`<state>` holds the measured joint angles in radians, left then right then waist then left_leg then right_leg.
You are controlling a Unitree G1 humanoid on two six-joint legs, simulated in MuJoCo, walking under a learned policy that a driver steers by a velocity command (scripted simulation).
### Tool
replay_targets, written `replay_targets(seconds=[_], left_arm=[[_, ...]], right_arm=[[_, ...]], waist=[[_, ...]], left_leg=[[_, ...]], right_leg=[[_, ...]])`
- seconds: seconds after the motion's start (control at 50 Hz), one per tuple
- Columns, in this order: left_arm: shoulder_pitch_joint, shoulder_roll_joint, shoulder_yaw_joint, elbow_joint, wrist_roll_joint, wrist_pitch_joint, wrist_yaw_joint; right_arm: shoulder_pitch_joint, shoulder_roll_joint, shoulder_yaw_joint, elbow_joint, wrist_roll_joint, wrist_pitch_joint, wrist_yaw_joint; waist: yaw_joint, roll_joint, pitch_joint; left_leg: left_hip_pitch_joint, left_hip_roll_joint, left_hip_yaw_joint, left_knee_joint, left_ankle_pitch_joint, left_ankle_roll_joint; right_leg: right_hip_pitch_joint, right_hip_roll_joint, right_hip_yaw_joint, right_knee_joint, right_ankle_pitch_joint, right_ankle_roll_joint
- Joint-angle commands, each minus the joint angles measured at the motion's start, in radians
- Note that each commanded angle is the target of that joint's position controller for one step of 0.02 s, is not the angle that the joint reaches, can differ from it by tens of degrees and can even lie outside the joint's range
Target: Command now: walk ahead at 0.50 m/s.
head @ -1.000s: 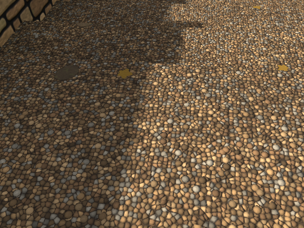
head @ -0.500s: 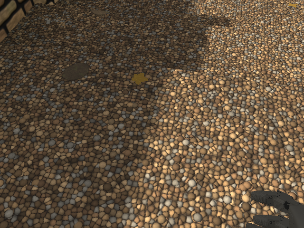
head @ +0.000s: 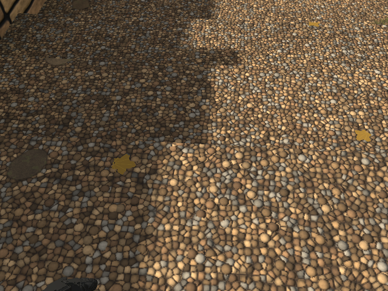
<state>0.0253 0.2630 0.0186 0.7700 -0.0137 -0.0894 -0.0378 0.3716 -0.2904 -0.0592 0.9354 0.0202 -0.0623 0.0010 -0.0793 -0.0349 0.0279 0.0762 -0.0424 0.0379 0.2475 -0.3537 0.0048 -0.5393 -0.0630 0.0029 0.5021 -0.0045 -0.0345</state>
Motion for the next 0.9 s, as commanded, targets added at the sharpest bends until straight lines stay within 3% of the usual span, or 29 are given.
replay_targets(seconds=[0.02, 0.04, 0.06, 0.08, 0.1, 0.12, 0.14, 0.16, 0.22, 0.28, 0.38, 0.46, 0.5, 0.54, 0.56, 0.58, 0.6, 0.62, 0.64, 0.66, 0.68, 0.7, 0.72, 0.74, 0.76, 0.78, 0.82, 0.86, 0.9], left_arm=[[0.233, 0.198, 0.077, 0.009, 0.001, -0.012, 0.006], [0.402, 0.277, 0.097, 0.037, 0.010, -0.006, 0.017], [0.418, 0.322, 0.104, 0.056, 0.014, -0.002, 0.006], [0.389, 0.209, 0.076, 0.038, 0.003, -0.005, 0.003], [0.313, 0.172, 0.064, 0.024, 0.005, -0.008, 0.006], [0.245, 0.161, 0.059, 0.011, 0.012, -0.010, 0.006], [0.204, 0.137, 0.054, 0.007, 0.019, -0.012, 0.005], [0.187, 0.121, 0.049, 0.006, 0.029, -0.016, 0.005], [0.202, 0.130, 0.054, 0.026, 0.018, -0.028, 0.005], [0.242, 0.155, 0.062, 0.051, 0.015, -0.022, 0.020], [0.314, 0.169, 0.063, 0.090, 0.005, -0.008, 0.036], [0.358, 0.164, 0.061, 0.129, 0.009, 0.020, 0.044], [0.334, 0.173, 0.065, 0.132, 0.008, 0.032, 0.050], [0.293, 0.172, 0.063, 0.122, 0.005, 0.039, 0.054], [0.382, 0.101, 0.024, 0.129, 0.134, -0.010, -0.022], [0.631, -0.016, -0.004, 0.144, 0.144, -0.030, -0.048], [0.463, 0.103, 0.026, 0.119, 0.079, -0.028, -0.053], [0.298, 0.128, 0.038, 0.081, 0.062, -0.016, -0.043], [0.275, 0.148, 0.046, 0.073, 0.080, -0.008, -0.015], [0.307, 0.113, 0.035, 0.083, 0.098, -0.003, 0.000], [0.314, 0.058, 0.015, 0.087, 0.105, 0.000, 0.002], [0.367, 0.045, 0.014, 0.109, 0.097, 0.008, -0.003], [0.440, 0.054, 0.020, 0.141, 0.085, 0.020, -0.015], [0.463, 0.067, 0.023, 0.159, 0.076, 0.030, -0.026], [0.466, 0.090, 0.028, 0.160, 0.086, 0.036, -0.026], [0.455, 0.098, 0.031, 0.150, 0.098, 0.035, -0.016], [0.399, 0.080, 0.025, 0.126, 0.100, 0.022, 0.008], [0.340, 0.066, 0.019, 0.105, 0.093, 0.011, 0.015], [0.323, 0.067, 0.019, 0.097, 0.085, 0.003, 0.009]], right_arm=[[-0.032, -0.153, -0.027, -0.049, -0.008, 0.011, -0.011], [-0.001, -0.095, -0.002, -0.076, -0.036, 0.010, -0.014], [0.134, 0.020, 0.027, -0.075, -0.017, -0.014, -0.001], [0.056, -0.107, 0.002, -0.063, 0.007, -0.033, 0.004], [-0.043, -0.148, -0.010, -0.092, 0.027, -0.046, 0.008], [-0.088, -0.136, -0.008, -0.099, 0.021, -0.049, 0.001], [-0.111, -0.128, -0.013, -0.101, 0.003, -0.046, -0.003], [-0.092, -0.115, -0.014, -0.097, -0.002, -0.036, -0.002], [-0.085, -0.071, -0.008, -0.093, -0.007, -0.008, -0.005], [-0.183, -0.066, -0.007, -0.128, -0.019, -0.005, -0.006], [-0.347, -0.034, 0.007, -0.171, -0.012, -0.021, 0.010], [-0.411, -0.036, 0.009, -0.198, -0.017, -0.039, 0.032], [-0.361, -0.069, -0.002, -0.185, -0.021, -0.044, 0.041], [-0.178, -0.125, -0.028, -0.122, -0.036, -0.048, 0.035], [-0.083, -0.200, -0.032, -0.106, -0.060, -0.053, 0.022], [-0.020, -0.213, -0.029, -0.126, -0.071, -0.038, 0.028], [0.102, -0.158, -0.033, -0.096, -0.104, -0.034, 0.015], [0.028, -0.177, -0.046, -0.082, -0.083, -0.046, 0.000], [-0.115, -0.129, -0.031, -0.105, -0.043, -0.047, -0.007], [-0.202, -0.059, -0.006, -0.131, -0.024, -0.044, -0.009], [-0.258, -0.020, 0.010, -0.154, -0.020, -0.048, -0.001], [-0.313, -0.023, 0.010, -0.177, -0.025, -0.053, 0.010], [-0.338, -0.077, -0.012, -0.188, -0.039, -0.059, 0.018], [-0.312, -0.138, -0.039, -0.184, -0.047, -0.063, 0.024], [-0.243, -0.186, -0.065, -0.169, -0.055, -0.061, 0.023], [-0.189, -0.183, -0.071, -0.156, -0.061, -0.062, 0.016], [-0.184, -0.107, -0.051, -0.164, -0.059, -0.069, 0.002], [-0.226, -0.062, -0.035, -0.191, -0.053, -0.070, -0.003], [-0.230, -0.065, -0.034, -0.202, -0.050, -0.062, -0.002]], waist=[[0.181, 0.092, -0.152], [0.220, -0.054, -0.312], [0.136, -0.319, -0.406], [0.181, -0.166, -0.335], [0.173, -0.109, -0.195], [0.142, -0.026, -0.126], [0.118, -0.011, -0.075], [0.090, -0.035, -0.072], [0.066, -0.031, -0.050], [0.084, -0.010, -0.011], [0.141, -0.015, 0.029], [0.149, -0.029, 0.026], [0.109, -0.055, -0.016], [0.012, -0.038, -0.122], [0.008, 0.170, -0.315], [0.080, 0.352, -0.575], [-0.049, 0.180, -0.505], [-0.035, 0.136, -0.253], [0.040, 0.100, -0.156], [0.101, 0.127, -0.128], [0.141, 0.117, -0.097], [0.180, 0.091, -0.111], [0.198, 0.083, -0.115], [0.171, 0.108, -0.096], [0.128, 0.125, -0.080], [0.106, 0.118, -0.070], [0.095, 0.103, -0.053], [0.090, 0.112, -0.056], [0.083, 0.094, -0.054]], left_leg=[[-0.075, 0.219, -0.059, 0.320, 0.730, 0.113], [-0.277, 0.147, -0.008, 0.654, 0.421, 0.077], [-0.661, -0.035, -0.062, 0.945, -0.212, 0.026], [-0.775, 0.023, -0.172, 1.043, -0.230, 0.041], [-0.825, 0.072, -0.148, 1.038, -0.132, 0.058], [-0.789, 0.124, -0.122, 0.994, -0.038, 0.055], [-0.757, 0.154, -0.116, 0.935, 0.020, 0.047], [-0.696, 0.177, -0.123, 0.907, 0.060, 0.043], [-0.677, 0.191, -0.107, 0.824, 0.112, 0.017], [-0.761, 0.195, -0.099, 0.673, 0.248, -0.013], [-0.712, 0.149, -0.048, 0.384, 0.463, -0.014], [-0.656, 0.095, -0.030, 0.266, 0.465, 0.013], [-0.583, 0.073, -0.039, 0.238, 0.417, 0.042], [-0.337, 0.042, -0.010, 0.162, 0.541, 0.083], [0.026, 0.146, -0.093, 0.239, 0.906, 0.218], [0.513, 0.464, -0.503, 0.249, 1.096, 0.530], [0.442, 0.483, -0.628, 0.126, 0.795, 0.484], [0.174, 0.410, -0.491, 0.067, 0.597, 0.356], [-0.049, 0.361, -0.382, 0.011, 0.494, 0.288], [-0.183, 0.316, -0.310, -0.015, 0.538, 0.259], [-0.313, 0.286, -0.248, -0.034, 0.569, 0.236], [-0.409, 0.248, -0.193, -0.043, 0.575, 0.220], [-0.479, 0.201, -0.128, -0.062, 0.470, 0.211], [-0.507, 0.176, -0.100, -0.091, 0.301, 0.217], [-0.482, 0.200, -0.139, -0.124, 0.125, 0.241], [-0.441, 0.247, -0.208, -0.137, -0.010, 0.252], [-0.394, 0.313, -0.302, -0.139, -0.097, 0.253], [-0.343, 0.323, -0.321, -0.130, -0.104, 0.251], [-0.297, 0.302, -0.291, -0.098, -0.113, 0.247]], right_leg=[[0.358, 0.032, -0.029, -0.013, -0.046, -0.070], [0.652, -0.165, 0.201, 0.019, -0.022, -0.132], [0.924, -0.335, 0.691, -0.139, -0.278, -0.289], [0.883, -0.307, 0.699, -0.204, -0.413, -0.250], [0.755, -0.277, 0.544, -0.218, -0.367, -0.209], [0.622, -0.240, 0.438, -0.239, -0.243, -0.193], [0.522, -0.207, 0.359, -0.264, -0.136, -0.189], [0.463, -0.184, 0.306, -0.289, -0.072, -0.182], [0.401, -0.163, 0.211, -0.351, 0.033, -0.202], [0.420, -0.153, 0.151, -0.382, 0.085, -0.202], [0.440, -0.110, 0.056, -0.400, 0.045, -0.161], [0.537, -0.128, 0.027, -0.280, 0.311, -0.136], [0.585, -0.144, 0.046, -0.198, 0.402, -0.111], [0.574, -0.081, 0.018, 0.015, 0.512, -0.059], [0.431, 0.003, -0.017, 0.164, 0.270, -0.020], [0.062, 0.150, -0.022, 0.451, -0.555, 0.059], [-0.063, 0.136, 0.067, 0.645, -0.702, 0.049], [-0.109, 0.068, 0.083, 0.729, -0.650, 0.027], [-0.048, 0.003, 0.067, 0.681, -0.605, 0.031], [0.033, -0.040, 0.082, 0.595, -0.587, 0.041], [0.120, -0.070, 0.075, 0.528, -0.578, 0.063], [0.234, -0.069, 0.049, 0.479, -0.542, 0.089], [0.306, -0.043, -0.006, 0.420, -0.489, 0.104], [0.311, -0.010, -0.058, 0.392, -0.460, 0.114], [0.265, 0.017, -0.085, 0.398, -0.454, 0.105], [0.220, 0.010, -0.067, 0.389, -0.443, 0.082], [0.183, -0.034, -0.010, 0.328, -0.395, 0.023], [0.174, -0.044, 0.004, 0.268, -0.373, -0.016], [0.188, -0.028, -0.025, 0.173, -0.350, -0.036]])
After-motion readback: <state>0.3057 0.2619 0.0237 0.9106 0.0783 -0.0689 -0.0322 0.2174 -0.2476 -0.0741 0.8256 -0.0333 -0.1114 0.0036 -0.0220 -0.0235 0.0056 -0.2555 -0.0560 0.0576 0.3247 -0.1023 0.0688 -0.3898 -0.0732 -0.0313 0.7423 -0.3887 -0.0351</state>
